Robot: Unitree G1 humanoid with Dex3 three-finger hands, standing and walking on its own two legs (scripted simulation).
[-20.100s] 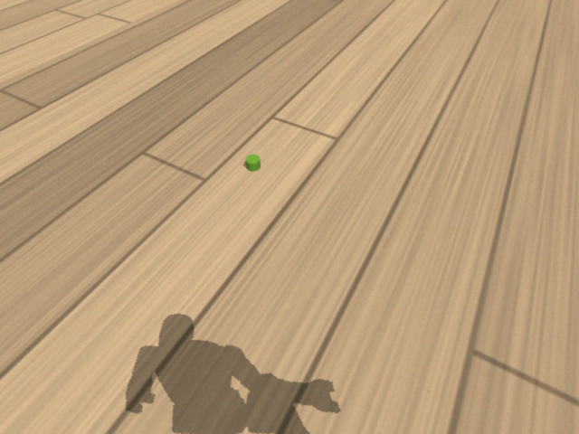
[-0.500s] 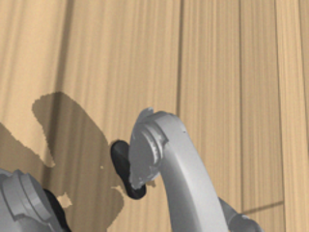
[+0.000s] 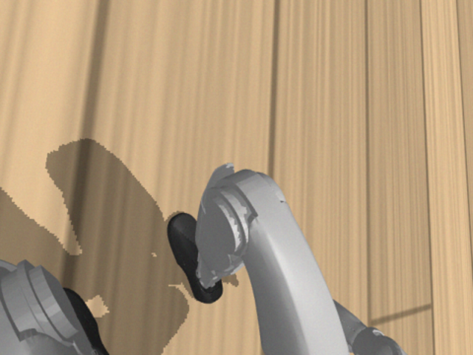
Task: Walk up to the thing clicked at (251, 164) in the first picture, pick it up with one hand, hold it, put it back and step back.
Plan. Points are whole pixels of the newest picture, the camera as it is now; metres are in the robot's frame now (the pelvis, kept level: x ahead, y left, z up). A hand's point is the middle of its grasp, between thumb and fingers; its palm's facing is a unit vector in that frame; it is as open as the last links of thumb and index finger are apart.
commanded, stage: close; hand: left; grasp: from above
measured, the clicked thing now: out of the picture +0.48 +0.36 -0.28
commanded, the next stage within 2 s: settle in 0.42 s
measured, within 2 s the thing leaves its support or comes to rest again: leaves its support in 0.80 s
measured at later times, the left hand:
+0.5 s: hand out of the picture +0.47 +0.35 -0.26, palm faces -0.44 -0.17 -0.88, open 9.4 cm
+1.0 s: hand out of the picture +0.48 +0.37 -0.22, palm faces -0.41 -0.15 -0.90, open 9.3 cm
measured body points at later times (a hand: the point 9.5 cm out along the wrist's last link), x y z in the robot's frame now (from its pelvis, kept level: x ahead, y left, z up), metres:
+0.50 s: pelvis +0.00 +0.00 +0.00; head +0.30 +0.13 +0.31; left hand +0.49 +0.35 -0.20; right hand +0.05 -0.24 -0.05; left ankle +0.06 +0.12 -0.27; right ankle +0.13 -0.12 -0.27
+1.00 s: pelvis +0.00 +0.00 +0.01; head +0.29 +0.13 +0.33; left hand +0.49 +0.37 -0.17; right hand +0.05 -0.26 -0.04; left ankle +0.06 +0.12 -0.27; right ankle +0.13 -0.12 -0.27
